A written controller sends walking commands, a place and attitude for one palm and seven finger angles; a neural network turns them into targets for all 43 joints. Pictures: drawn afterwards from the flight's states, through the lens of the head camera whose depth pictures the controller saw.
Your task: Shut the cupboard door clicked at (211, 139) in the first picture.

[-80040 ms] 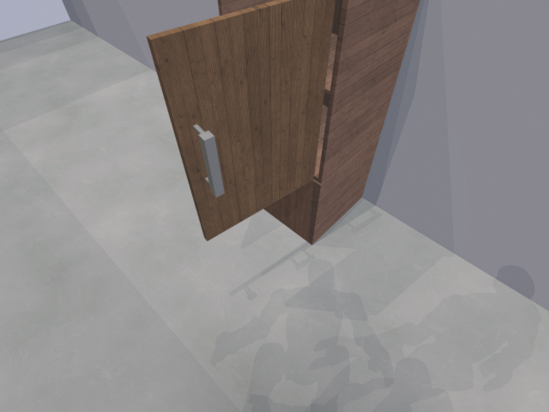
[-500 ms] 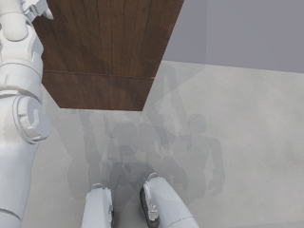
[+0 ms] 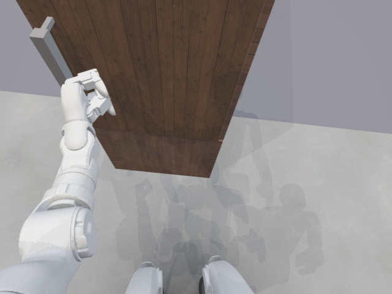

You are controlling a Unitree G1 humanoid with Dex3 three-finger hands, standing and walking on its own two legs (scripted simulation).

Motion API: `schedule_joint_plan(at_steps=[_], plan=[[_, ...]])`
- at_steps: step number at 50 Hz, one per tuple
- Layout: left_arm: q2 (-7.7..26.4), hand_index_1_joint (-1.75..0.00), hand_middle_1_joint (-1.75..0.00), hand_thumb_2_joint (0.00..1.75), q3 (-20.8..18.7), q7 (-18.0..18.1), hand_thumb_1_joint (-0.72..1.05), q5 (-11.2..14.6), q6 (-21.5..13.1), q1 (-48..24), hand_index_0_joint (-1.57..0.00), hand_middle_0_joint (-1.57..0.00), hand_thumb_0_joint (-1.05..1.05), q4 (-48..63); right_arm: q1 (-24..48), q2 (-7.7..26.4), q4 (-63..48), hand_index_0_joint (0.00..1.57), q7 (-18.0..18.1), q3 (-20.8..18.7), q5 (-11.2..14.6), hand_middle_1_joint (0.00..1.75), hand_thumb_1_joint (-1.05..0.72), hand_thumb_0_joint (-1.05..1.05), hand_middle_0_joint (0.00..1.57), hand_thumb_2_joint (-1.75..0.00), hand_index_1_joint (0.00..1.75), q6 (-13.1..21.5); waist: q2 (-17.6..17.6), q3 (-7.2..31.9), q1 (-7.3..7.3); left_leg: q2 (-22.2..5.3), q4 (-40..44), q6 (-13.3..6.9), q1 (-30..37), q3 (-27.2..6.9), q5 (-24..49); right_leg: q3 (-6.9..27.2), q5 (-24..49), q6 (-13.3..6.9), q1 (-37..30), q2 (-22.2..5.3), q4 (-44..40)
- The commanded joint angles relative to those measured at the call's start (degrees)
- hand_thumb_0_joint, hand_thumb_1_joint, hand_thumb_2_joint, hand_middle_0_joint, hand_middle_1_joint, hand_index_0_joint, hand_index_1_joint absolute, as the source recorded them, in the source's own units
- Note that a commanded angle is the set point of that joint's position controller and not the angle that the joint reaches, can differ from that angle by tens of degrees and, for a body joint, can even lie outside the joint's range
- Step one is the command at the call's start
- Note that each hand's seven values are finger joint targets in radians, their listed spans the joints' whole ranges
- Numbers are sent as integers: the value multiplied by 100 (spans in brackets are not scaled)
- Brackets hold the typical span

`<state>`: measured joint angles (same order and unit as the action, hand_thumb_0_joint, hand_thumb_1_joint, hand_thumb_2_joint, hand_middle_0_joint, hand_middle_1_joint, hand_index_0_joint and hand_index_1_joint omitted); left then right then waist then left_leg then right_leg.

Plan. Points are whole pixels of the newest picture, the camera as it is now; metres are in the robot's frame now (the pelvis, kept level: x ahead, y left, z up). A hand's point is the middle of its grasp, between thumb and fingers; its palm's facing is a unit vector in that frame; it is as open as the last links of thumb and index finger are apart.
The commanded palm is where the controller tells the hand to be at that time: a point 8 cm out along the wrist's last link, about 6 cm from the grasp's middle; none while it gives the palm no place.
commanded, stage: pull the fist back off the door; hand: left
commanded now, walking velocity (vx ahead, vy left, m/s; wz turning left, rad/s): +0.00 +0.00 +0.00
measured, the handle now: (63, 62) +0.60 +0.24 +0.05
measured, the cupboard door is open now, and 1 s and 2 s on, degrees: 0 0 0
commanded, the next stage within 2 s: draw the hand back to the body in 0.18 s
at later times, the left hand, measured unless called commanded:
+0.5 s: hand (100, 114) +0.44 +0.14 +0.09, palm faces +0.13 -0.99 -0.03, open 3.1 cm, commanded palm +0.38 +0.19 +0.09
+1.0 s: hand (24, 178) +0.30 +0.20 +0.16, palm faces +0.18 -0.96 -0.23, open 3.1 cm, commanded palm +0.25 +0.25 +0.18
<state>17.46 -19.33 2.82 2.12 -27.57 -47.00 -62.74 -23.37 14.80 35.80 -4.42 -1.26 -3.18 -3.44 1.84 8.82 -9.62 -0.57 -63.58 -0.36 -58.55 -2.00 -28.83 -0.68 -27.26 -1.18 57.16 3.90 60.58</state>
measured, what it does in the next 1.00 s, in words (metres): rises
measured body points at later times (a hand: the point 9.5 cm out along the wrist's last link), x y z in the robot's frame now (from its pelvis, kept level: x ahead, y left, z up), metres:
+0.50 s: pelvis -0.01 +0.00 +0.01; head +0.07 -0.01 +0.45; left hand +0.42 +0.19 +0.09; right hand +0.04 -0.24 -0.12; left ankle +0.00 +0.11 -0.65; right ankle +0.01 -0.11 -0.65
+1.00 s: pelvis +0.00 +0.00 +0.07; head +0.00 -0.01 +0.52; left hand +0.28 +0.25 +0.17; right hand +0.19 -0.23 -0.01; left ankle +0.00 +0.11 -0.66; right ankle +0.01 -0.11 -0.66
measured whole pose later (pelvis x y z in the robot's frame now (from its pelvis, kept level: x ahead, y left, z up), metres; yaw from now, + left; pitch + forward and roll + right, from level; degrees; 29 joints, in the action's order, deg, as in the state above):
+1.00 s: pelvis +0.00 +0.00 +0.07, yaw +2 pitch +2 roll +0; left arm 15.8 -5.7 1.9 4.7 -7.5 0.9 -9.3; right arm -11.0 13.3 31.1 4.7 1.1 3.0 -1.7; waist 2.6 3.8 0.1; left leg 1.3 -36.5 -0.9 -20.4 -1.3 -18.5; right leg 0.8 -18.5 -0.8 19.8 1.6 35.9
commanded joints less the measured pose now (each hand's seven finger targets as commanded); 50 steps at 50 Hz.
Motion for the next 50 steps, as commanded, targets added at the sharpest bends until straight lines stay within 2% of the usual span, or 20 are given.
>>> schedule_joint_plan(at_steps=[1, 4, 5, 7, 8, 14, 15, 18, 20, 25, 27, 29, 32, 38, 40, 41, 42, 44, 47, 50], plan=[[568, -150, -150, 90, 309, 66, 90, 72, -639, -2155, -130, -130, 0, 1883, -750, 779, -309, 20, 64, -342, 8, 30, -90, 0, 20, -90, 30, 79, 571, 3015, 27, 40, 460, -45, 2353, 69, 2939, -15, 2991, 29, -1596, -96, -509], [297, -150, -150, 90, 507, 111, 90, 77, -574, -1802, -130, -130, 0, 1859, -576, 755, -334, 20, 95, -342, 42, 30, -90, 0, 20, -90, 30, 54, 451, 2724, 43, 42, 516, -37, 2349, 70, 2845, -45, 2880, 40, -1475, -107, -548], [276, -150, -150, 90, 563, 130, 90, 58, -555, -1849, -130, -130, 0, 1831, -522, 765, -328, 20, 110, -333, 48, 30, -90, 0, 20, -90, 30, 40, 290, 2574, 13, 32, 567, -28, 2279, 37, 2689, -61, 2726, 42, -1442, -115, -567], [174, -150, -150, 90, 676, 198, 90, 31, -567, -2142, -130, -130, 0, 1858, -394, 735, -319, 20, 144, -330, 48, 30, -90, 0, 20, -90, 30, 40, 335, 2489, -42, 59, 579, -43, 2242, 48, 2407, -26, 2541, 48, -1379, -129, -612], [330, -150, -150, 90, 546, 242, 90, 38, -602, -2299, -130, -130, 0, 1958, -402, 754, -324, 20, 176, -319, 38, 30, -90, 0, 20, -90, 30, 51, 328, 2521, -29, 68, 561, -49, 2252, 19, 2413, -26, 2513, 34, -1366, -133, -579], [449, -150, -150, 90, 481, 337, 90, -116, -681, -2530, -130, -130, 0, 1134, -173, 717, -256, 20, 241, -239, -1, 30, -90, 0, 20, -90, 30, 93, 117, 2385, -100, 111, 563, -67, 1819, 3, 1772, 26, 2034, 58, -1264, -175, -596], [550, -150, -150, 90, 408, 333, 90, -133, -667, -2519, -130, -130, 0, 982, -166, 726, -259, 20, 248, -225, -1, 30, -90, 0, 20, -90, 30, 88, 87, 2330, -71, 119, 575, -61, 1709, -6, 1659, 31, 1921, 49, -1262, -178, -595], [873, -150, -150, 90, 65, 207, 90, 7, -629, -1754, -130, -130, 0, 1560, -122, 747, -550, 20, 239, -216, 47, 30, -90, 0, 20, -90, 30, 72, 406, 3059, 397, 136, 782, -23, 2148, 52, 1992, 43, 2170, -20, -1901, -149, -603], [628, -150, -150, 90, 237, 72, 90, 158, -471, -1135, -130, -130, 0, 2048, -63, 695, -701, 20, 225, -206, 139, 30, -90, 0, 20, -90, 30, 53, 297, 3091, 509, 109, 944, -13, 2391, 105, 2266, 6, 2422, -10, -2213, -122, -747], [475, -150, -150, 90, 389, -127, 90, 537, 54, -92, -130, -130, 0, 3186, 53, 671, -932, 20, 343, -176, 348, 30, -90, 0, 20, -90, 30, 91, -402, 2255, 555, 116, 1472, -130, 2215, 233, 1797, 57, 2401, 59, -2930, -102, -1370], [509, -150, -150, 90, 399, -151, 90, 625, 134, 112, -130, -130, 0, 3670, 157, 657, -962, 20, 411, -165, 387, 30, -90, 0, 20, -90, 30, 156, -410, 1940, 559, 137, 1648, -162, 2235, 281, 1539, 112, 2182, 82, -3063, -132, -1607], [484, -150, -150, 90, 496, -197, 90, 645, 145, 368, -130, -130, 0, 4052, 284, 628, -952, 20, 469, -143, 419, 30, -90, 0, 20, -90, 30, 245, -88, 1721, 582, 138, 1813, -156, 2463, 280, 1423, 111, 1968, 62, -3032, -147, -1744], [512, -150, -150, 90, 532, -337, 90, 727, 244, 923, -130, -130, 0, 4271, 453, 633, -953, 20, 521, -108, 455, 30, -90, 0, 20, -90, 30, 362, -224, 1336, 635, 136, 2060, -164, 2563, 253, 1159, 111, 1548, 56, -3101, -172, -2001], [404, -141, -141, 90, 698, -677, 90, 987, 605, 1718, -122, -122, 0, 5265, 866, 604, -1105, 20, 630, -68, 575, 30, -90, 0, 20, -90, 30, 627, 338, 1185, 802, 127, 2434, -136, 3279, 158, 1325, -8, 1523, -26, -3272, -178, -2209], [449, -135, -135, 90, 608, -722, 90, 1096, 775, 2109, -116, -116, 0, 5532, 1012, 597, -1160, 20, 658, -37, 592, 30, -90, 0, 20, -90, 30, 714, 26, 1100, 874, 121, 2544, -138, 3328, 140, 1371, -31, 1591, 4, -3425, -203, -2285], [869, -132, -132, 90, 953, -415, 90, 391, 1017, 2351, -113, -113, 0, 5684, 1192, 493, -1196, 20, 737, -88, 608, 30, -90, 0, 20, -90, 30, 543, -68, 1100, 898, 156, 2799, -141, 3609, 142, 1392, 234, 1539, -23, -3700, -336, -2566], [700, -129, -129, 90, 963, -259, 90, 394, 1202, 2555, -111, -111, 0, 5971, 1295, 447, -1321, 20, 796, -56, 607, 30, -90, 0, 20, -90, 30, 484, -149, 867, 869, 145, 2919, -161, 3639, 154, 1381, 204, 1504, 4, -3779, -369, -2724], [787, -123, -123, 90, 927, -68, 90, 296, 1441, 2877, -105, -105, 0, 6292, 1474, 436, -1309, 20, 896, 3, 611, 30, -90, 0, 20, -90, 30, 431, 13, 618, 903, 118, 3096, -170, 3913, 166, 1516, 177, 1624, -8, -3920, -385, -2916], [854, -114, -114, 90, 829, 71, 90, 249, 1684, 3235, -97, -97, 0, 6708, 1650, 409, -1321, 20, 976, 85, 588, 30, -90, 0, 20, -90, 30, 428, -183, 381, 958, 94, 3388, -167, 4235, 135, 1632, 95, 1698, -2, -4168, -374, -3155], [848, -105, -105, 90, 777, 118, 90, 217, 1852, 3587, -89, -89, 0, 7095, 1753, 362, -1289, 20, 1009, 161, 568, 30, -90, 0, 20, -90, 30, 483, 168, 180, 1011, 75, 3635, -136, 4590, 119, 1944, 36, 1957, -29, -4389, -377, -3352]])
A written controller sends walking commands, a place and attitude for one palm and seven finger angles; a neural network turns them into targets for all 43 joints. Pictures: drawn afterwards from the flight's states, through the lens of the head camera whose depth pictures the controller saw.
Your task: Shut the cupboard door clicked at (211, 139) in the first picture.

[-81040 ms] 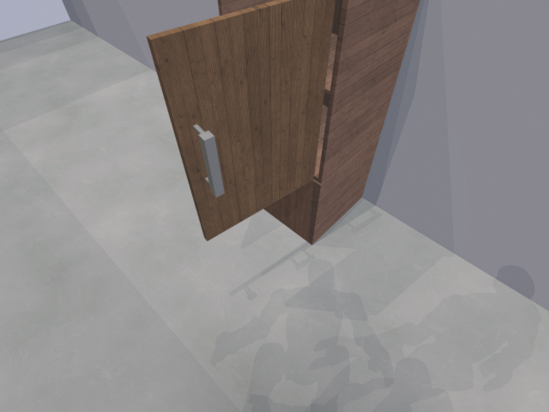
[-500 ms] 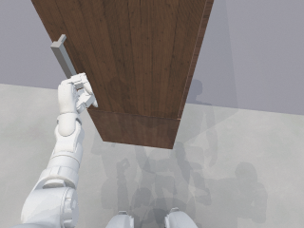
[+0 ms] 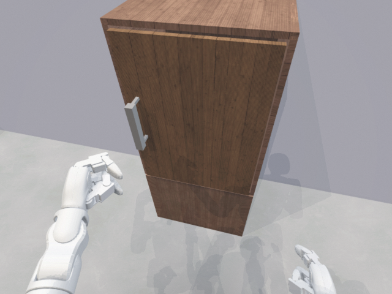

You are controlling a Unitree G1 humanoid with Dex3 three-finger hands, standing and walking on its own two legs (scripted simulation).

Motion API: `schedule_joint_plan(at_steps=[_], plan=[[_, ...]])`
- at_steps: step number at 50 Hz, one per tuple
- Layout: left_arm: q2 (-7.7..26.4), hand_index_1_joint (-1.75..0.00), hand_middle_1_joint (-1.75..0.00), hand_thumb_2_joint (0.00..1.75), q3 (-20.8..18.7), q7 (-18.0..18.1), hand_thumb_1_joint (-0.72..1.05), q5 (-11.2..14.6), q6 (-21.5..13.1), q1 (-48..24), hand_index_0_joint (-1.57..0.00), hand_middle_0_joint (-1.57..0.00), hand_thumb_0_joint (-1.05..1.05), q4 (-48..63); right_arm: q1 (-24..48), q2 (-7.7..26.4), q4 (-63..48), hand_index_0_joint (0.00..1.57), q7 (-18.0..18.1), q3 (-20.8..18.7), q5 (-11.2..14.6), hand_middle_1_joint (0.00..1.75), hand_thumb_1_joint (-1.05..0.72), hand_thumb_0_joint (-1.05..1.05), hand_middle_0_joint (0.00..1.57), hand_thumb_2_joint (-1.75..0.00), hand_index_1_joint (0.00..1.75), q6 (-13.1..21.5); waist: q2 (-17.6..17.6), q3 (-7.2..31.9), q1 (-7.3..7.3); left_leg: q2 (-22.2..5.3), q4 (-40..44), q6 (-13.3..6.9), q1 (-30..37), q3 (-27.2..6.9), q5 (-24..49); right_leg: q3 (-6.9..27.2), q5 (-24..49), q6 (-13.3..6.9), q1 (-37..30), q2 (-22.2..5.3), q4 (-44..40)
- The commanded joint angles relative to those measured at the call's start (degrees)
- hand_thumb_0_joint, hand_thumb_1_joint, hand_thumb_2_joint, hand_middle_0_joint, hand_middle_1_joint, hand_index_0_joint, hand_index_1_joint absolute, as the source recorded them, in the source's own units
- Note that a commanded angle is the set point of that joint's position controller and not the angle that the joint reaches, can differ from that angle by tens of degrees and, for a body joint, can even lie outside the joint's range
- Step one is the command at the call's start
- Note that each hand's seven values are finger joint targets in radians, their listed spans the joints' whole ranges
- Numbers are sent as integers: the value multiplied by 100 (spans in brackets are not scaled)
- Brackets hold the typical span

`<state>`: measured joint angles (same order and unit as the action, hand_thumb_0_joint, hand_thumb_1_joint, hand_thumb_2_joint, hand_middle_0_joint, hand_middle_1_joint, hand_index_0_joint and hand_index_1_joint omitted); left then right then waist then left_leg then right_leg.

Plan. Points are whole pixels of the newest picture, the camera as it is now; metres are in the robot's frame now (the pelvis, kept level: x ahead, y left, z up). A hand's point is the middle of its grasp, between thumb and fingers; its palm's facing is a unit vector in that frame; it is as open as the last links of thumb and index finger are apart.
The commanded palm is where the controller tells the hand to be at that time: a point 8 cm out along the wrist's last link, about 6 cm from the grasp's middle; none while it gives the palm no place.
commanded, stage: draw the hand back to the body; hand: left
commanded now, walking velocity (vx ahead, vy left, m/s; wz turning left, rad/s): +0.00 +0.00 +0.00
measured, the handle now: (138, 124) +0.61 +0.22 -0.02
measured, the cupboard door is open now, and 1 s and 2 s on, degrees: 0 0 0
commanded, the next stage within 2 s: step back with the hand held close in 0.88 s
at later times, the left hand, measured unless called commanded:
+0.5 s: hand (31, 202) +0.21 +0.26 +0.17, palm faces +0.43 -0.80 -0.41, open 6.1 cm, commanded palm +0.16 +0.30 +0.19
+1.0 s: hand (27, 209) +0.20 +0.26 +0.17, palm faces +0.45 -0.80 -0.39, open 7.4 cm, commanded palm +0.15 +0.29 +0.19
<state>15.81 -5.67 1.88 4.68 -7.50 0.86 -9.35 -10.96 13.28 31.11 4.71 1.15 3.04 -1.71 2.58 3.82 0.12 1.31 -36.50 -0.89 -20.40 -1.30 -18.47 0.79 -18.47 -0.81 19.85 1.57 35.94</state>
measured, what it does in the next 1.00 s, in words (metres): stands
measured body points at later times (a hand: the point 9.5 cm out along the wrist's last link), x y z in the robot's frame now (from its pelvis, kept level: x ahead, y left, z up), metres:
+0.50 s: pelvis +0.02 +0.00 +0.02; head +0.01 -0.03 +0.46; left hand +0.19 +0.30 +0.19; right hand +0.21 -0.21 -0.08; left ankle +0.01 +0.11 -0.73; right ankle +0.00 -0.11 -0.73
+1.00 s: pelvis +0.01 -0.01 +0.02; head -0.01 -0.03 +0.46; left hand +0.17 +0.30 +0.20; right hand +0.21 -0.22 -0.07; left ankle +0.01 +0.11 -0.73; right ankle +0.00 -0.11 -0.73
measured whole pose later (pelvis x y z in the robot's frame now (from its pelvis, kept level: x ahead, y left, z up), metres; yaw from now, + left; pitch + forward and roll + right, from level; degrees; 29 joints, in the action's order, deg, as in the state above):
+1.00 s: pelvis +0.01 -0.01 +0.02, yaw +0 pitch -4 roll +0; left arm 19.6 -19.9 4.6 4.8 -4.5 25.8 20.4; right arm -11.1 12.3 36.1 4.7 1.4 0.9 5.5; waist 3.9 0.7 3.6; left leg 0.8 -25.5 -0.3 -7.2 -2.1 -14.7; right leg 0.2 -14.6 -1.3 6.4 1.9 24.5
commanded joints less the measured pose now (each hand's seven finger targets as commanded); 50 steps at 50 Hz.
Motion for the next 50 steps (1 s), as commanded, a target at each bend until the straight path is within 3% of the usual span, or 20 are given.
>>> schedule_joint_plan(at_steps=[1, 6, 10, 11, 19, 25, 28, 33, 36, 38, 40, 43, 45, 48, 50], plan=[[1011, -102, -102, 90, -597, 227, 90, -59, -115, -1139, -86, -86, 0, 1934, 538, 501, -819, 20, 92, -61, -71, 30, -90, 0, 20, -90, 30, 344, 88, 685, 42, -111, 986, -77, 908, 50, 1010, -129, 1176, -63, -727, -138, -948], [1022, -87, -87, 90, -759, 257, 90, -70, 62, -397, -72, -72, 0, 2554, 618, 478, -766, 20, 58, -5, -146, 30, -90, 0, 20, -90, 30, 494, 6, 503, 118, -147, 1270, -49, 1210, 28, 1378, -202, 1469, -44, -1034, -136, -1186], [1056, -75, -75, 90, -924, 269, 90, -78, 119, 98, -61, -61, 0, 3022, 656, 465, -711, 20, 25, 10, -188, 30, -90, 0, 20, -90, 30, 592, 221, 428, 165, -162, 1398, -15, 1374, 27, 1653, -217, 1643, -49, -1223, -153, -1303], [1174, -72, -72, 90, -1077, 292, 90, -80, 124, 210, -58, -58, 0, 3139, 675, 463, -698, 20, 24, 12, -208, 30, -90, 0, 20, -90, 30, 618, 69, 423, 197, -169, 1423, -14, 1359, 12, 1693, -239, 1674, -44, -1278, -151, -1317], [1479, -48, -48, 90, -1773, 351, 90, -58, 91, 1423, -36, -36, 0, 4082, 728, 439, -619, 20, -24, -49, -259, 30, -90, 0, 20, -90, 30, 820, 163, 560, 340, -176, 1397, -6, 1435, 61, 2249, -248, 2114, -18, -1619, -199, -1321], [1645, -30, -30, 90, -2268, 377, 90, 0, 21, 2221, -20, -20, 0, 4389, 727, 425, -565, 20, -37, -122, -227, 30, -90, 0, 20, -90, 30, 907, 82, 236, 389, -204, 1367, -10, 1294, 99, 2107, -244, 1984, 8, -1466, -207, -1356], [1332, -30, -30, 90, -1963, 355, 90, -31, 50, 2116, -20, -20, 0, 4037, 689, 494, -485, 20, -18, -163, -229, 30, -90, 0, 20, -90, 30, 945, 18, -175, 294, -201, 1405, -41, 1233, 115, 1737, -230, 1619, 31, -1130, -194, -1486], [1507, -30, -30, 90, -2053, 403, 90, -28, 17, 1900, -20, -20, 0, 3993, 717, 524, -474, 20, 61, -187, -233, 30, -90, 0, 20, -90, 30, 951, -186, -17, 331, -169, 1398, -117, 1277, 102, 1410, -156, 1270, 52, -1162, -220, -1528], [1553, -30, -30, 90, -2079, 431, 90, -49, -56, 1858, -20, -20, 0, 4297, 746, 475, -489, 20, 62, -165, -238, 30, -90, 0, 20, -90, 30, 1009, 122, 237, 366, -139, 1392, -104, 1326, 115, 1535, -161, 1425, 26, -1349, -252, -1438], [1702, -30, -30, 90, -2221, 448, 90, -45, -47, 1865, -20, -20, 0, 4292, 776, 485, -458, 20, 69, -151, -252, 30, -90, 0, 20, -90, 30, 1054, 175, 144, 406, -143, 1390, -94, 1264, 96, 1535, -140, 1438, 15, -1346, -240, -1493], [1609, -30, -30, 90, -2178, 446, 90, -28, -66, 1908, -20, -20, 0, 4282, 783, 430, -469, 20, 77, -142, -243, 30, -90, 0, 20, -90, 30, 1073, 109, 94, 392, -146, 1399, -94, 1277, 124, 1476, -135, 1381, 25, -1309, -243, -1500], [1606, -30, -30, 90, -2198, 426, 90, -39, -65, 1934, -20, -20, 0, 4237, 770, 444, -425, 20, 61, -147, -243, 30, -90, 0, 20, -90, 30, 1091, 282, -71, 385, -160, 1416, -69, 1243, 118, 1498, -119, 1385, 7, -1256, -215, -1569], [1502, -30, -30, 90, -2141, 415, 90, -13, -53, 1980, -20, -20, 0, 4101, 758, 420, -432, 20, 46, -129, -237, 30, -90, 0, 20, -90, 30, 1068, 138, -208, 371, -174, 1470, -58, 1187, 106, 1397, -148, 1263, 17, -1224, -218, -1554], [1479, -30, -30, 90, -2139, 385, 90, 1, -35, 2025, -20, -20, 0, 3987, 763, 449, -446, 20, 53, -161, -234, 30, -90, 0, 20, -90, 30, 1048, 10, -232, 368, -187, 1468, -84, 1245, 119, 1290, -112, 1110, 34, -1147, -197, -1671], [1466, -30, -30, 90, -2099, 391, 90, 1, -51, 1945, -20, -20, 0, 4086, 768, 439, -463, 20, 50, -153, -234, 30, -90, 0, 20, -90, 30, 1038, 141, -153, 358, -180, 1492, -84, 1253, 125, 1247, -108, 1069, 33, -1207, -225, -1624]])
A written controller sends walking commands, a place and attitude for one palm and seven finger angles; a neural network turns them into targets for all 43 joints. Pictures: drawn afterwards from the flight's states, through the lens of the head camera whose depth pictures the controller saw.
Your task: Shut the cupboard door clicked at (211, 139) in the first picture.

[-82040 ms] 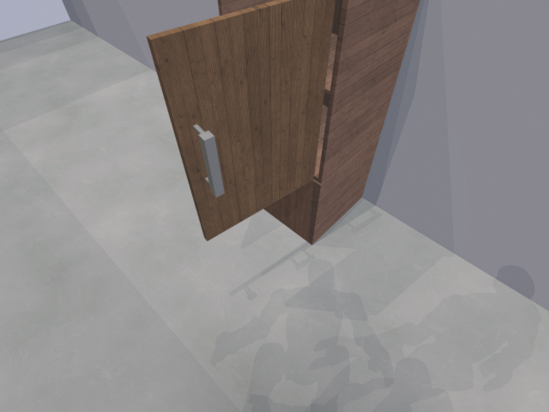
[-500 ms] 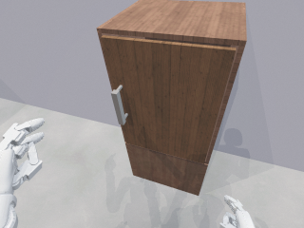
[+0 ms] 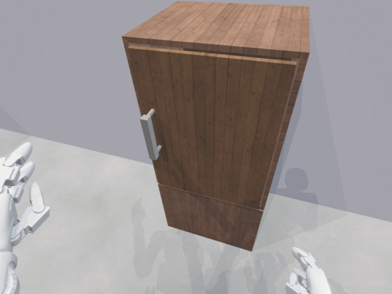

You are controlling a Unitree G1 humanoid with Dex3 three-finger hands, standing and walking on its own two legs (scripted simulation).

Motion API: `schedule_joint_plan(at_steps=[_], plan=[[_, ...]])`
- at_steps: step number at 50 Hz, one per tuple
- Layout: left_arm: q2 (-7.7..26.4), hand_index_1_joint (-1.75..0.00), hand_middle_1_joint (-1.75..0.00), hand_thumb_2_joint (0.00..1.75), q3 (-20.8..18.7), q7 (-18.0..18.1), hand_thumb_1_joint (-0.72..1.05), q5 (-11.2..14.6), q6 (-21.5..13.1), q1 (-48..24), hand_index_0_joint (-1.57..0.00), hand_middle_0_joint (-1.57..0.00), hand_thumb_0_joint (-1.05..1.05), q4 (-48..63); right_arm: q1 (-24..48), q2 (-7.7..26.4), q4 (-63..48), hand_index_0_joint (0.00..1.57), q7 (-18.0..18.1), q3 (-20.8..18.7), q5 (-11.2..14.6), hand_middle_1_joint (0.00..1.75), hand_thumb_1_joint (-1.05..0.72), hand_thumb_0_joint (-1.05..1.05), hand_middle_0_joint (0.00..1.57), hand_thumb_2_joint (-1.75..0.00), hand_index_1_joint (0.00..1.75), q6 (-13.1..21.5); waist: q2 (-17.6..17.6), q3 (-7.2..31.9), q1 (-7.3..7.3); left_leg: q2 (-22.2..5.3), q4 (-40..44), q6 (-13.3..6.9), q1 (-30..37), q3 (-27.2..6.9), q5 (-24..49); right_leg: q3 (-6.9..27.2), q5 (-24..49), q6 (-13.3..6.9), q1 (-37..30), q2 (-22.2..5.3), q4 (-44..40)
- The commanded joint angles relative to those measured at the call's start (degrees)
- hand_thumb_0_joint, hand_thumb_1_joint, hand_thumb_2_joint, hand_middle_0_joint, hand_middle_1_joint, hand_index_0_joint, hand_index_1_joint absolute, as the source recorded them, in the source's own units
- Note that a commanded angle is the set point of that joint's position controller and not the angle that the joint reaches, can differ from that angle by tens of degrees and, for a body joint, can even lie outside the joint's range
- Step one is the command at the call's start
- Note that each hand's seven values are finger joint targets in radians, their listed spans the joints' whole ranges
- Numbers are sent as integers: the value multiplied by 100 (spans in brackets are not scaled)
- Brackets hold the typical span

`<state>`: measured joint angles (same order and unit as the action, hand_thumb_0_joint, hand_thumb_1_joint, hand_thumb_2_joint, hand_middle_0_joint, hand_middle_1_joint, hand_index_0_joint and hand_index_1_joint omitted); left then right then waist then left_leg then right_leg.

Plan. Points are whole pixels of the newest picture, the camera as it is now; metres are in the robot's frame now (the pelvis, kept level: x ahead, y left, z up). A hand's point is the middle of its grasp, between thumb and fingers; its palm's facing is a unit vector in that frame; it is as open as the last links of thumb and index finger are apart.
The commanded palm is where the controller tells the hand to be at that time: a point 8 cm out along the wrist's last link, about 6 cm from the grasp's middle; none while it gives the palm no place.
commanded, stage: step back with the hand held close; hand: left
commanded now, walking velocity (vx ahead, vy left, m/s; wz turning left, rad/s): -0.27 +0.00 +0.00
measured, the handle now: (153, 134) +0.60 +0.23 -0.03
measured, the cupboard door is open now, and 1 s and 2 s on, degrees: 0 0 0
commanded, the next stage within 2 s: stop stepping back and stand still in 1.48 s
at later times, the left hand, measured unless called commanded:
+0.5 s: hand (18, 225) +0.16 +0.30 +0.15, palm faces +0.38 -0.78 -0.49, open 7.4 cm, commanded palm +0.10 +0.33 +0.17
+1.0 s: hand out of the picture +0.09 +0.30 +0.16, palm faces +0.45 -0.76 -0.46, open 7.4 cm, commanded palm +0.02 +0.33 +0.17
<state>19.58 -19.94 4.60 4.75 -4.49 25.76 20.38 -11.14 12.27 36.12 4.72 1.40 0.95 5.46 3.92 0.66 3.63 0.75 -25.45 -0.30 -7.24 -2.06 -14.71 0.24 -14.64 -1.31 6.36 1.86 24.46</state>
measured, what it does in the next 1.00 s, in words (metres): shifts its weight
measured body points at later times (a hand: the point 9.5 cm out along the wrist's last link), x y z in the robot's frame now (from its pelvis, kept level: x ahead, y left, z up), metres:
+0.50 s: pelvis -0.04 +0.03 -0.01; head -0.04 +0.03 +0.44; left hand +0.14 +0.34 +0.18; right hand +0.13 -0.22 -0.09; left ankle -0.01 +0.12 -0.74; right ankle -0.01 -0.10 -0.74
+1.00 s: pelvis -0.10 +0.03 -0.02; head -0.10 +0.05 +0.43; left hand +0.06 +0.34 +0.19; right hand +0.05 -0.22 -0.09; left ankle -0.01 +0.12 -0.74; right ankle -0.05 -0.10 -0.73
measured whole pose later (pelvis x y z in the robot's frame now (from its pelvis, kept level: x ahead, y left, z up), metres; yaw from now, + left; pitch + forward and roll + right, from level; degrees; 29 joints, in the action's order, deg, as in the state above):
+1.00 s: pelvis -0.10 +0.03 -0.02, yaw +2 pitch +1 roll -3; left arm 25.4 -26.5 8.7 1.5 -16.4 30.3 27.6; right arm -14.6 12.5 34.3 4.6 -0.8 0.5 4.3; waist 0.5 0.9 -2.1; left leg 0.4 -35.3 -2.6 -27.2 -2.0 -9.1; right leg 1.3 -12.4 1.4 22.5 3.3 36.5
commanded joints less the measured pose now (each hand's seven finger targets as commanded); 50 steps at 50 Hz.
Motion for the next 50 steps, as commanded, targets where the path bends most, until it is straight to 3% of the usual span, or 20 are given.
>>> schedule_joint_plan(at_steps=[1, 2, 5, 8, 11, 14, 17, 20, 23, 27, 28, 32, 38, 40, 43, 44, 46, 47, 48, 50], plan=[[1609, -30, -30, 90, -1203, 203, 90, -63, -593, -1021, -20, -20, 0, 1330, 695, 743, -1097, 20, 6, -267, 22, 30, -90, 0, 20, -90, 30, 219, -87, 17, -234, -199, -12, -243, -433, 40, 413, 642, 572, 21, 613, -618, -874], [1279, -30, -30, 90, -937, 203, 90, -56, -659, -556, -20, -20, 0, 988, 676, 700, -996, 20, 4, -279, 6, 30, -90, 0, 20, -90, 30, 160, -458, 120, -284, -147, -254, -245, -346, -37, 377, 778, 474, -68, 758, -808, -992], [1201, -30, -30, 90, -843, 229, 90, -108, -829, -221, -20, -20, 0, 1081, 598, 717, -956, 20, -28, -354, -19, 30, -90, 0, 20, -90, 30, 29, -445, 425, -334, -189, -376, -179, -406, -62, 678, 699, 979, -209, 709, -1029, -715], [1342, -30, -30, 90, -987, 287, 90, -94, -880, 22, -20, -20, 0, 1272, 637, 799, -1042, 20, 14, -408, -28, 30, -90, 0, 20, -90, 30, -62, 72, 729, -328, -325, -49, -160, -338, -126, 1565, 351, 1732, -60, 477, -770, -220], [1438, -30, -30, 90, -1081, 312, 90, -70, -852, 134, -20, -20, 0, 1446, 606, 816, -1182, 20, 49, -430, -3, 30, -90, 0, 20, -90, 30, -203, -18, 1015, -307, -461, 55, -100, -431, -208, 2566, 138, 2375, 46, 120, -565, 253], [1483, -30, -30, 90, -1170, 324, 90, -49, -792, 326, -20, -20, 0, 1468, 591, 808, -1284, 20, 69, -444, 4, 30, -90, 0, 20, -90, 30, -319, 9, 1164, -296, -529, 21, -54, -537, -207, 2971, 149, 2661, 60, -21, -537, 473], [1453, -30, -30, 90, -1162, 345, 90, -36, -753, 479, -20, -20, 0, 1407, 568, 830, -1342, 20, 61, -462, 25, 30, -90, 0, 20, -90, 30, -402, -191, 1021, -308, -562, 128, -100, -877, -249, 2248, 216, 2205, 88, 50, -530, 438], [1419, -30, -30, 90, -1134, 364, 90, -63, -808, 497, -20, -20, 0, 1460, 588, 848, -1375, 20, 67, -458, 35, 30, -90, 0, 20, -90, 30, -401, -113, 815, -322, -599, 349, -182, -1366, -349, 1291, 259, 1579, 116, 63, -491, 431], [1579, -30, -30, 90, -1291, 404, 90, -122, -904, 420, -20, -20, 0, 1568, 614, 902, -1388, 20, 88, -472, 23, 30, -90, 0, 20, -90, 30, -347, 66, 706, -317, -659, 631, -322, -2000, -480, 104, 271, 1092, 173, -147, -386, 520], [1378, -30, -30, 90, -1180, 423, 90, -218, -1052, 255, -20, -20, 0, 1636, 514, 895, -1407, 20, 94, -442, 19, 30, -90, 0, 20, -90, 30, -231, 324, 447, -364, -800, 1018, -512, -3009, -739, -1504, 240, 686, 226, -492, -239, 914], [1536, -30, -30, 90, -1327, 424, 90, -255, -1107, 183, -20, -20, 0, 1691, 546, 939, -1397, 20, 106, -460, -11, 30, -90, 0, 20, -90, 30, -184, 420, 442, -353, -861, 1140, -562, -3224, -842, -1808, 244, 646, 246, -603, -174, 1011], [1334, -30, -30, 90, -1172, 444, 90, -324, -1197, -14, -20, -20, 0, 1624, 378, 906, -1342, 20, 79, -462, -22, 30, -90, 0, 20, -90, 30, -69, 172, 333, -394, -753, 768, -583, -3548, -718, -2172, 425, 379, 190, -507, -259, 981], [1614, -30, -30, 90, -1294, 554, 90, -266, -1329, -35, -20, -20, 0, 1788, 269, 833, -1172, 20, 2, -483, -103, 30, -90, 0, 20, -90, 30, 64, -571, 356, -439, -206, -639, -232, -2070, -255, -1317, 1243, -1167, -215, 1415, -946, -455], [1510, -30, -30, 90, -1172, 595, 90, -231, -1378, -14, -20, -20, 0, 1860, 245, 767, -1114, 20, -26, -446, -85, 30, -90, 0, 20, -90, 30, 82, -633, 422, -476, -160, -803, -157, -1753, -194, -991, 1121, -1156, -268, 1684, -1075, -547], [1674, -30, -30, 90, -1334, 647, 90, -225, -1442, 83, -20, -20, 0, 1906, 319, 832, -1103, 20, 4, -466, -80, 30, -90, 0, 20, -90, 30, 106, -145, 371, -486, -334, -245, -218, -1876, -381, -1201, 726, -1114, -87, 1634, -740, -316], [1570, -30, -30, 90, -1271, 640, 90, -242, -1480, 147, -20, -20, 0, 1920, 304, 815, -1129, 20, 13, -427, -60, 30, -90, 0, 20, -90, 30, 124, 68, 353, -488, -537, 201, -303, -2229, -609, -1508, 455, -1050, 29, 1294, -509, 33], [1537, -30, -30, 90, -1422, 618, 90, -307, -1547, 229, -20, -20, 0, 1926, 370, 936, -1167, 20, 50, -460, -52, 30, -90, 0, 20, -90, 30, 209, 926, 508, -423, -1232, 1405, -639, -3661, -1381, -2627, 105, -239, 246, -240, 117, 1532], [1527, -30, -30, 90, -1464, 582, 90, -330, -1570, 240, -20, -20, 0, 1924, 379, 920, -1159, 20, 64, -489, -77, 30, -90, 0, 20, -90, 30, 240, 964, 573, -377, -1411, 1486, -719, -3894, -1547, -2584, 96, 157, 261, -540, 225, 1878], [1625, -30, -30, 90, -1545, 543, 90, -313, -1573, 267, -20, -20, 0, 1846, 400, 905, -1156, 20, 68, -523, -76, 30, -90, 0, 20, -90, 30, 278, 771, 674, -366, -1437, 1360, -720, -3683, -1512, -2285, 148, 320, 262, -489, 244, 1853], [1495, -30, -30, 90, -1496, 457, 90, -343, -1597, 357, -20, -20, 0, 1808, 440, 926, -1156, 20, 44, -534, -107, 30, -90, 0, 20, -90, 30, 329, 663, 524, -358, -1370, 1127, -760, -4051, -1304, -2425, 299, 375, 254, -728, 256, 1794]])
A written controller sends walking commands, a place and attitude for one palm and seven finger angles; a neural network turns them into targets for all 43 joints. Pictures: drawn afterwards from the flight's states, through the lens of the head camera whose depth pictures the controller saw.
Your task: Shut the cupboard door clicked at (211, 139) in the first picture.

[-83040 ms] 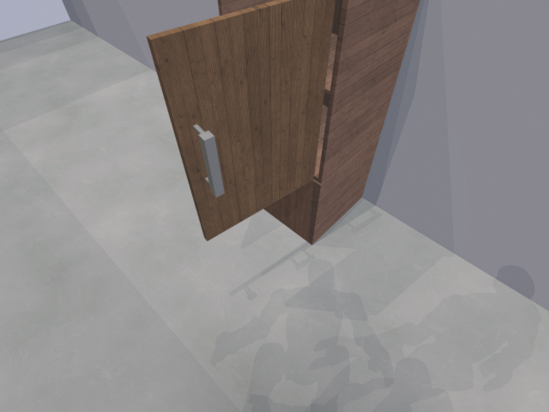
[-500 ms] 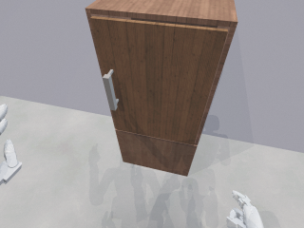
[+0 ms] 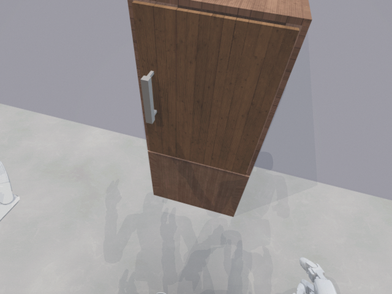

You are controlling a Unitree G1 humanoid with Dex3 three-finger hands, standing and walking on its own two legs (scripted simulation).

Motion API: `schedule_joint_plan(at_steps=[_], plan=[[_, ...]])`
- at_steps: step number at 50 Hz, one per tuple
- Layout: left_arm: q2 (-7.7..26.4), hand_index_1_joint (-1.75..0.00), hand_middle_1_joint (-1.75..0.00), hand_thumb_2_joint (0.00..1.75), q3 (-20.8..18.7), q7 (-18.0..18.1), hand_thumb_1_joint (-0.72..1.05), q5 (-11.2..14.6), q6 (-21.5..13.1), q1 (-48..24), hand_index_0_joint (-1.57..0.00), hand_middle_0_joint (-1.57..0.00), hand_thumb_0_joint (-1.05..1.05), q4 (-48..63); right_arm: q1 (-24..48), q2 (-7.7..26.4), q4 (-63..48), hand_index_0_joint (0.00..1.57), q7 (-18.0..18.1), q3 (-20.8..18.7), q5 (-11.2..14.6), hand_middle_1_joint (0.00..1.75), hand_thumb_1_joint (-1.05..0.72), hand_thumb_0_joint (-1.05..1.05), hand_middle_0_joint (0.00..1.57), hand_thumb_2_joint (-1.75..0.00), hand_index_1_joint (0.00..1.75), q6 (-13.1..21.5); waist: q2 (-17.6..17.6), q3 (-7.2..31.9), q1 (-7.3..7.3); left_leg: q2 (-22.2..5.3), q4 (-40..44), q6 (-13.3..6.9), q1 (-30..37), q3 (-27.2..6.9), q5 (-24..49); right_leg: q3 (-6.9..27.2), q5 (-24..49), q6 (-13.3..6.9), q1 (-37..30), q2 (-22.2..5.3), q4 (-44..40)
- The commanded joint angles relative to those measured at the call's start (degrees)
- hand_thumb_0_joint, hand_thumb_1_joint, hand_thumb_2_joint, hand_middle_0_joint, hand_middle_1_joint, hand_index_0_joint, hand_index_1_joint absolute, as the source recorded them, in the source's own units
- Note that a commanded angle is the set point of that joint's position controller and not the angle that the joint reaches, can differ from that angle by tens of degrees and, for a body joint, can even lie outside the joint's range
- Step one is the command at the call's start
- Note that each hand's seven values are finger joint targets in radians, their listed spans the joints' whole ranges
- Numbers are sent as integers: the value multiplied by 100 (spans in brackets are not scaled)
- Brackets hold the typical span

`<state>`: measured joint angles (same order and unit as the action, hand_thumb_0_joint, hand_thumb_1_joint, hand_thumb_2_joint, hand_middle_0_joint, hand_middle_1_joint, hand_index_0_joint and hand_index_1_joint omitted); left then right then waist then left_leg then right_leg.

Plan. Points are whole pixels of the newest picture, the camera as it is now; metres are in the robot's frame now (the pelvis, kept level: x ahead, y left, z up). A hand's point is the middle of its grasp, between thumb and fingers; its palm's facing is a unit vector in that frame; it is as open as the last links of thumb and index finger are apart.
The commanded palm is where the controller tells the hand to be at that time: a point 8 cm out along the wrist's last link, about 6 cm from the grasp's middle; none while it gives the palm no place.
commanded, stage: step back with the hand held close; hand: left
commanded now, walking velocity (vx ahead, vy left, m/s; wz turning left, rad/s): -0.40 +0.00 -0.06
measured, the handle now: (150, 97) +0.71 +0.17 -0.01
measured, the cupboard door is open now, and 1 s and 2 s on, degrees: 0 0 0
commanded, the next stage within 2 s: stop stepping back and stand still in 0.48 s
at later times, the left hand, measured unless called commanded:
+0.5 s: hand out of the picture +0.12 +0.31 +0.19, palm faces +0.48 -0.77 -0.41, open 7.4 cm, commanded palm +0.05 +0.33 +0.19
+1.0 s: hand out of the picture +0.00 +0.34 +0.19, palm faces +0.44 -0.78 -0.44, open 7.4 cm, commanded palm -0.03 +0.37 +0.19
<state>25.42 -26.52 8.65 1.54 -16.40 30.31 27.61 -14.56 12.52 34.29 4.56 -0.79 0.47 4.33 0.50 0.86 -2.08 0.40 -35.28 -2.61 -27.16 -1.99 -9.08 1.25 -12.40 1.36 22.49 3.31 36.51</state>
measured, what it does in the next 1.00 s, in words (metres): walks backwards: right foot, then right foot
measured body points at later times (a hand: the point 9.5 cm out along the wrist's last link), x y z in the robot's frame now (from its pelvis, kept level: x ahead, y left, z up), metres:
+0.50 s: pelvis -0.08 +0.02 +0.01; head -0.07 +0.07 +0.46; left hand +0.09 +0.35 +0.21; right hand +0.10 -0.21 -0.06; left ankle +0.07 +0.10 -0.72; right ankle -0.14 -0.12 -0.68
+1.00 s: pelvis -0.18 +0.07 -0.01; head -0.20 +0.12 +0.44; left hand -0.03 +0.38 +0.22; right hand -0.07 -0.18 -0.09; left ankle -0.08 +0.16 -0.69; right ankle -0.21 -0.10 -0.72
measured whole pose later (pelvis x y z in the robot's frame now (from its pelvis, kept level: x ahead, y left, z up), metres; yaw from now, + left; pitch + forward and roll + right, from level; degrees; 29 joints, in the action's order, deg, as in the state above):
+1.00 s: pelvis -0.18 +0.07 -0.01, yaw -2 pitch -2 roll -3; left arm 29.0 -30.8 7.1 4.8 -11.3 35.6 38.3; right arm -18.3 11.4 39.3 2.9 -0.5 0.1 4.3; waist -3.3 1.9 1.5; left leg 0.2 -56.9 3.4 -33.3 -1.3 -20.4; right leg 1.6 -24.6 -2.8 13.3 -1.0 39.0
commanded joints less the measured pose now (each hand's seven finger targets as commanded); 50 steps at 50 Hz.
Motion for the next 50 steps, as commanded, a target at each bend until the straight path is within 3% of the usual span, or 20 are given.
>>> schedule_joint_plan(at_steps=[1, 5, 12, 16, 18, 19, 21, 27, 30, 32, 34, 38, 41, 43, 44, 45, 46, 47, 49, 50], plan=[[882, -30, -30, 90, -819, 21, 90, -24, -414, -121, -20, -20, 0, 1037, 773, 906, -943, 20, 52, -309, -82, 30, -90, 0, 20, -90, 30, 449, 985, 300, 203, -1270, 2042, -516, -2247, -1225, -3030, 250, 170, -34, -2339, 106, 496], [951, -30, -30, 90, -647, 1, 90, 146, -504, -246, -20, -20, 0, 1352, 710, 747, -736, 20, 1, -282, -61, 30, -90, 0, 20, -90, 30, 535, 457, 1085, 144, -675, 897, -41, 122, -351, -308, 802, 1333, -205, -1029, -441, -497], [1225, -30, -30, 90, -773, 195, 90, 138, -294, -220, -20, -20, 0, 1296, 770, 506, -704, 20, -52, -264, -82, 30, -90, 0, 20, -90, 30, 200, -633, 512, 59, -37, -882, 349, 1038, 71, -938, 1575, -796, -811, 1102, -1610, -2077], [1155, -30, -30, 90, -728, 166, 90, 170, -340, -325, -20, -20, 0, 1190, 814, 675, -800, 20, 40, -260, -20, 30, -90, 0, 20, -90, 30, 185, 392, 276, 26, -571, 1116, 94, 555, -603, -1266, 453, -834, -242, 520, -456, -1196], [1065, -30, -30, 90, -839, 81, 90, 94, -436, -394, -20, -20, 0, 1185, 995, 896, -910, 20, 88, -313, -30, 30, -90, 0, 20, -90, 30, 366, 1812, 475, 132, -1700, 3121, -383, -1408, -1994, -3836, -77, -852, 11, -1586, 438, 861], [1062, -30, -30, 90, -945, 32, 90, 63, -429, -279, -20, -20, 0, 1113, 937, 893, -843, 20, 101, -346, -90, 30, -90, 0, 20, -90, 30, 409, 1780, 659, 184, -2049, 3247, -490, -1670, -2149, -3947, -10, -857, -1, -1906, 438, 1630], [922, -30, -30, 90, -733, -33, 90, 108, -354, -332, -20, -20, 0, 1235, 930, 801, -803, 20, 2, -381, -106, 30, -90, 0, 20, -90, 30, 470, 1062, 820, 233, -1938, 2838, -457, -912, -1682, -3074, 11, -1322, -73, -1420, 357, 1847], [839, -30, -30, 90, -314, -10, 90, 320, -229, -486, -20, -20, 0, 1708, 776, 593, -477, 20, -128, -224, -166, 30, -90, 0, 20, -90, 30, 568, 1301, 1081, 208, -1544, 2537, 324, 1165, -555, -1617, -310, -1663, -299, -792, 38, -931], [1165, -30, -30, 90, -510, 18, 90, 240, -353, -851, -20, -20, 0, 1662, 640, 530, -353, 20, -97, -188, -215, 30, -90, 0, 20, -90, 30, 493, 438, 1018, 112, -873, 848, 664, 2103, 323, -530, 772, -1198, -807, 262, -905, -2175], [1304, -30, -30, 90, -548, 100, 90, 177, -329, -1271, -20, -20, 0, 1608, 664, 533, -355, 20, -55, -158, -216, 30, -90, 0, 20, -90, 30, 551, -11, 1084, 75, -443, -124, 642, 2773, 511, -482, 713, -1172, -822, 1185, -1319, -2252], [1268, -30, -30, 90, -629, 66, 90, 205, -10, -900, -20, -20, 0, 1425, 649, 585, -463, 20, 20, -240, -68, 30, -90, 0, 20, -90, 30, 509, -347, 901, 21, -310, -504, 535, 2844, 278, -574, 327, -1741, -832, 1364, -1056, -1884], [1306, -30, -30, 90, -894, -8, 90, 367, 355, -340, -20, -20, 0, 1314, 763, 634, -690, 20, 84, -129, -39, 30, -90, 0, 20, -90, 30, 306, 648, 171, 34, -373, 710, 657, 1920, -191, -1906, -333, -2810, -612, 1169, -414, -1276], [1237, -30, -30, 90, -909, -2, 90, 389, 353, -348, -20, -20, 0, 1554, 764, 640, -791, 20, 110, -83, -71, 30, -90, 0, 20, -90, 30, 366, 1687, 76, 204, -653, 2889, 1259, 683, -852, -3681, -954, -2841, -378, -206, 571, -95], [1512, -30, -30, 90, -1136, -41, 90, 439, 310, -225, -20, -20, 0, 1795, 808, 599, -839, 20, 37, -189, -102, 30, -90, 0, 20, -90, 30, 485, 2136, 534, 412, -486, 3383, 1720, 114, -346, -3287, -1251, -2713, -385, -1558, 885, 147], [1482, -30, -30, 90, -1126, -80, 90, 433, 237, 84, -20, -20, 0, 1835, 630, 500, -799, 20, -30, -241, -71, 30, -90, 0, 20, -90, 30, 533, 1671, 834, 469, -33, 2279, 1798, 432, 565, -2524, -1191, -2653, -593, -1636, 573, -604], [1487, -30, -30, 90, -1114, -83, 90, 398, 146, 543, -20, -20, 0, 1823, 378, 479, -699, 20, -108, -273, 72, 30, -90, 0, 20, -90, 30, 530, -283, 892, 433, 374, -1132, 1287, 1623, 1098, -1485, -73, -2695, -1041, 7, -560, -1598], [1464, -30, -30, 90, -1131, -53, 90, 432, 102, 561, -20, -20, 0, 2031, 484, 622, -613, 20, -102, -412, 101, 30, -90, 0, 20, -90, 30, 470, -2299, 379, 348, 62, -4261, 793, 1755, -508, -1418, 2199, -3224, -1719, 2217, -2131, -2250], [1318, -30, -30, 90, -1060, -52, 90, 339, 219, -15, -20, -20, 0, 2144, 505, 621, -430, 20, -115, -353, -12, 30, -90, 0, 20, -90, 30, 337, -2131, -73, 194, -386, -4870, 493, 671, -1019, -1428, 2222, -2994, -1884, 2263, -2314, -2186], [1131, -30, -30, 90, -755, 61, 90, 210, 284, -1051, -20, -20, 0, 1714, 401, 472, -482, 20, -101, -35, -140, 30, -90, 0, 20, -90, 30, 322, -347, -235, -153, -701, -1110, 305, 585, -300, -1494, 758, -2390, -876, 1042, -1599, -1033], [827, -30, -30, 90, -395, 140, 90, 157, 340, -1503, -20, -20, 0, 1120, 242, 662, -250, 20, -32, -87, -102, 30, -90, 0, 20, -90, 30, 381, 697, -323, -218, -296, -90, 340, 995, 193, -1266, 142, -2251, -575, 932, -1001, -170]])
